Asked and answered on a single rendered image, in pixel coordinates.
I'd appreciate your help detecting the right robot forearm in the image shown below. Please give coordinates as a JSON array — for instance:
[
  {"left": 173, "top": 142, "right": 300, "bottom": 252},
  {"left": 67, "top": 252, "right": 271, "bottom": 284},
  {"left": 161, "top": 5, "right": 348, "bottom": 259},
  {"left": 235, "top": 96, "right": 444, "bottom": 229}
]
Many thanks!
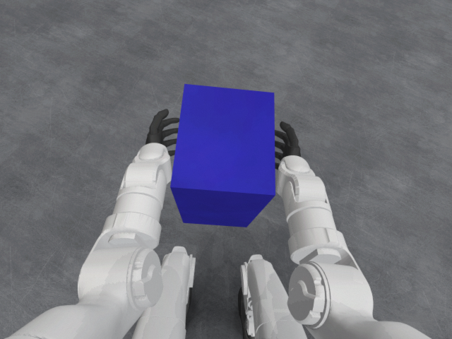
[{"left": 275, "top": 155, "right": 373, "bottom": 299}]

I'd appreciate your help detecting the left robot forearm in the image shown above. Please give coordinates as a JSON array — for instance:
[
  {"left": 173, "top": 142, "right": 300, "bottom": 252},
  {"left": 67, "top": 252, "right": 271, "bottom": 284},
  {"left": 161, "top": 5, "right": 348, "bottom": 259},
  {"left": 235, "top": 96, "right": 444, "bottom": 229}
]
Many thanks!
[{"left": 78, "top": 143, "right": 172, "bottom": 298}]

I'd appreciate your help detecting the robot right foot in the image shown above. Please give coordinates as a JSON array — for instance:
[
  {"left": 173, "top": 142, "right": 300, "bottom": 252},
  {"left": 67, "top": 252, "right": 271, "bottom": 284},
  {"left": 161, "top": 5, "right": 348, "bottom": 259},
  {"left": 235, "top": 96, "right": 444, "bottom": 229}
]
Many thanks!
[{"left": 238, "top": 287, "right": 255, "bottom": 339}]

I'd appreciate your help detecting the right robot upper arm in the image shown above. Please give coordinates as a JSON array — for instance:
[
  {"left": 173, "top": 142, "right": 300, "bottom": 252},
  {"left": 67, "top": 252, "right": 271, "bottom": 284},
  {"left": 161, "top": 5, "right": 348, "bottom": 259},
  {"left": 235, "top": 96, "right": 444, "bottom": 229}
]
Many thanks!
[{"left": 287, "top": 261, "right": 431, "bottom": 339}]

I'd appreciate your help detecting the carton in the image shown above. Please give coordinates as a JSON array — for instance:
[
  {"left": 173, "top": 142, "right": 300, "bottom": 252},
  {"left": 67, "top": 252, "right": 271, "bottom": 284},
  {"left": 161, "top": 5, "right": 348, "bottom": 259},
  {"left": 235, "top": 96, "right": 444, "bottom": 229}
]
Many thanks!
[{"left": 170, "top": 84, "right": 275, "bottom": 227}]

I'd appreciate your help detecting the left robot hand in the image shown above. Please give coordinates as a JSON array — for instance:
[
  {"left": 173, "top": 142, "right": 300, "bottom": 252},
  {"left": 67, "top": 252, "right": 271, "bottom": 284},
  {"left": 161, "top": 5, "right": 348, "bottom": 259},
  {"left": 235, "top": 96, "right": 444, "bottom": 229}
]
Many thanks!
[{"left": 145, "top": 109, "right": 179, "bottom": 156}]

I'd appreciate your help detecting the right robot hand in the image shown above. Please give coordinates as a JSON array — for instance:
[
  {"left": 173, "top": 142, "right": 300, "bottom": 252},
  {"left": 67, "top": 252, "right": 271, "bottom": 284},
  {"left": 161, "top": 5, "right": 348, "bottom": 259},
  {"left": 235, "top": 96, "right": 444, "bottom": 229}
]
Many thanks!
[{"left": 275, "top": 121, "right": 301, "bottom": 170}]

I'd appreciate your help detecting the left robot thigh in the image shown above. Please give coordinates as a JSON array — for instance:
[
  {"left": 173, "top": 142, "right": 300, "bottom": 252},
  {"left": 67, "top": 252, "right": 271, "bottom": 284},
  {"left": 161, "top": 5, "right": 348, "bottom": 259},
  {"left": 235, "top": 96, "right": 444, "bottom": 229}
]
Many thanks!
[{"left": 132, "top": 251, "right": 196, "bottom": 339}]

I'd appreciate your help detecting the left robot upper arm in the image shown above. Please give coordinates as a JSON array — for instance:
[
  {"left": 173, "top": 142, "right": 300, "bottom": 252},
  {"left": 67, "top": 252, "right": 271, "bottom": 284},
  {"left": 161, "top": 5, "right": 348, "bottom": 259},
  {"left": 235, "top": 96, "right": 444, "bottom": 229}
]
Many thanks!
[{"left": 4, "top": 246, "right": 163, "bottom": 339}]

